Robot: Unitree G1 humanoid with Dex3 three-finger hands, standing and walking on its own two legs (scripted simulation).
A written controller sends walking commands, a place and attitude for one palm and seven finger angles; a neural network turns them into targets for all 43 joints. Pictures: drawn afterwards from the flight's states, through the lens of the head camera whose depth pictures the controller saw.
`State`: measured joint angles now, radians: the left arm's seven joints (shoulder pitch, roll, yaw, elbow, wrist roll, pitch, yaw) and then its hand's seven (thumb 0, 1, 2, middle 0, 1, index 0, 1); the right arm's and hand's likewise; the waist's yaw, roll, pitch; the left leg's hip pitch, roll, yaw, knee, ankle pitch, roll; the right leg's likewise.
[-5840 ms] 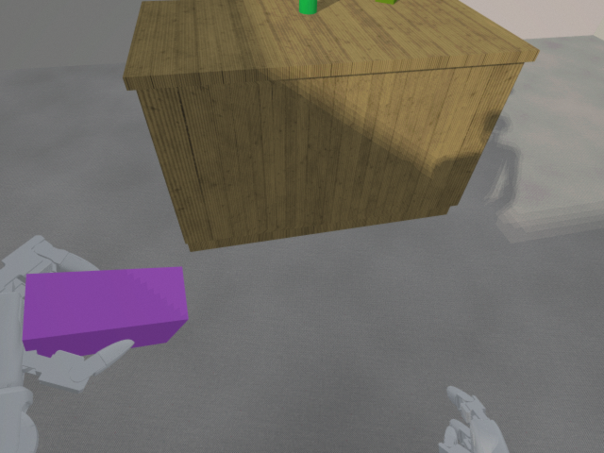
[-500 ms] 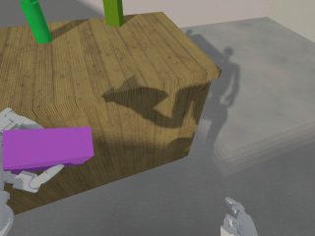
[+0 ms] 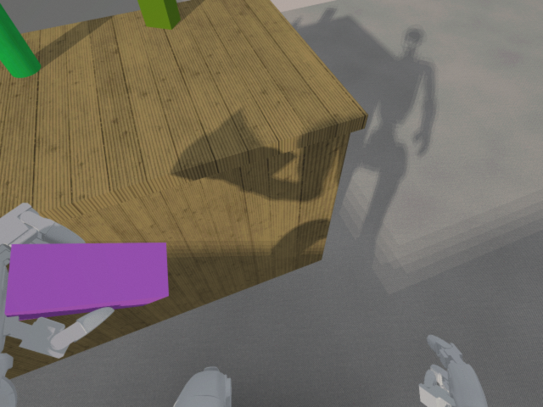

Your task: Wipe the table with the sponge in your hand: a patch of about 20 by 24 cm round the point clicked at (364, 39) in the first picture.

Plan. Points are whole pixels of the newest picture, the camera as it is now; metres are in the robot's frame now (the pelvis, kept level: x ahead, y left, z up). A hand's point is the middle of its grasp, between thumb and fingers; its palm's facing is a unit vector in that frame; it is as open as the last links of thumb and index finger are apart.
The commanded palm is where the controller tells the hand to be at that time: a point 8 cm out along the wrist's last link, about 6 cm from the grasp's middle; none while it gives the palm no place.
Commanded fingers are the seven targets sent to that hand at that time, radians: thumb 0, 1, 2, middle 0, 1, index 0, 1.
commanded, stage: take the last steps up to it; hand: left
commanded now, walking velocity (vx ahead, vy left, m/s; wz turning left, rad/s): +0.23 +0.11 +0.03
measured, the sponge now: (113, 279) +0.24 +0.18 +0.13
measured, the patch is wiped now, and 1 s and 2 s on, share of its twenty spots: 0.00 0.00 0.00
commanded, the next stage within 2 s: come to a stop and stand still in 0.44 s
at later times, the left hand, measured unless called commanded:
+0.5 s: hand (64, 215) +0.29 +0.24 +0.17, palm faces +0.41 -0.78 -0.47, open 10.0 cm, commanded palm +0.25 +0.28 +0.17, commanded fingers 0.00 0.10 1.30 -1.20 -1.60 -1.20 -1.60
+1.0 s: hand (35, 205) +0.31 +0.28 +0.17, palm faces +0.41 -0.79 -0.46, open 10.0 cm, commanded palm +0.25 +0.30 +0.17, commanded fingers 0.00 0.10 1.30 -1.20 -1.60 -1.20 -1.60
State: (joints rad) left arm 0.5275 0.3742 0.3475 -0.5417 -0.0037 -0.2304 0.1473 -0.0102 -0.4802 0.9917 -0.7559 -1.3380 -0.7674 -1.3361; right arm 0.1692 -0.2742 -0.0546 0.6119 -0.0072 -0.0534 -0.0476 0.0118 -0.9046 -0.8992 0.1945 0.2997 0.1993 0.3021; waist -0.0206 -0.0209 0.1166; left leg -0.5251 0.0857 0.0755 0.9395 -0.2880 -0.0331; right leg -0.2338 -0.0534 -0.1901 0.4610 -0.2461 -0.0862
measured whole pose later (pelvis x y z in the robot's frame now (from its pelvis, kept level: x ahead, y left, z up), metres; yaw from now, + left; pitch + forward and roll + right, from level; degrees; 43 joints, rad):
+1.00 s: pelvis +0.09 +0.03 -0.01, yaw +0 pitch -2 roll -1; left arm 0.49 0.44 0.41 -0.58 -0.01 -0.21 0.18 -0.01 -0.48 0.99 -0.75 -1.34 -0.77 -1.34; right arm 0.19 -0.18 -0.01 0.56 0.00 -0.07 -0.04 0.01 -0.90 -0.90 0.19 0.30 0.20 0.30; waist 0.02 -0.04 0.10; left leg -0.27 0.05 0.09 0.53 -0.23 0.01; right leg -0.32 -0.03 -0.08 0.77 -0.46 0.02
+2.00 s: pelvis -0.02 +0.00 -0.01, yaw -1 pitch -2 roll +0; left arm 0.43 0.41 0.34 -0.45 0.03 -0.17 0.14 -0.01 -0.48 1.00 -0.75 -1.35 -0.77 -1.34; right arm 0.27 -0.19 0.02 0.60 -0.01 -0.09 -0.06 0.01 -0.90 -0.90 0.20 0.30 0.20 0.30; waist 0.03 -0.01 0.06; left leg -0.25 0.02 0.01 0.51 -0.22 -0.01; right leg -0.29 0.04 -0.08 0.44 -0.12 -0.02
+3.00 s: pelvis +0.14 +0.08 -0.03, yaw +1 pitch -1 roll -2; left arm 0.44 0.48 0.43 -0.59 -0.04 -0.27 0.09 -0.01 -0.48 1.00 -0.75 -1.35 -0.77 -1.34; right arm 0.24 -0.20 0.00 0.57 -0.01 -0.11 0.02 0.01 -0.90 -0.90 0.20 0.30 0.20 0.30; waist -0.02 -0.01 0.12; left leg -0.40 -0.08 0.02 1.24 -0.45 0.00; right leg -0.36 0.02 -0.22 0.64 -0.27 -0.13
